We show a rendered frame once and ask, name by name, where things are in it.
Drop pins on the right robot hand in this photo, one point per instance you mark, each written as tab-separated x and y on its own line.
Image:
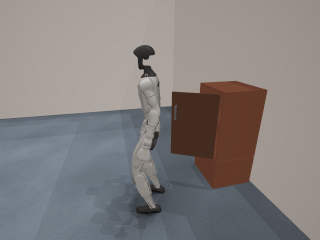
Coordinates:
143	126

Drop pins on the right robot shin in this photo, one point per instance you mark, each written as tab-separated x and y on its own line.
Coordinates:
152	173

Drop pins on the left robot hand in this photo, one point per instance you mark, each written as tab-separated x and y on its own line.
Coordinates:
143	155

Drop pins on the cupboard door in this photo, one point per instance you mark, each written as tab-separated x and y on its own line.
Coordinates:
193	133

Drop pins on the robot left forearm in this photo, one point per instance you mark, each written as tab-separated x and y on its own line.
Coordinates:
151	129

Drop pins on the robot right foot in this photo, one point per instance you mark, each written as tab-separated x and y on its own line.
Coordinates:
160	190

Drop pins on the left robot upper arm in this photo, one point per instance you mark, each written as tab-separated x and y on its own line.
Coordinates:
147	89

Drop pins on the handle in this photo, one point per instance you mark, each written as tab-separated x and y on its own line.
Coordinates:
175	112

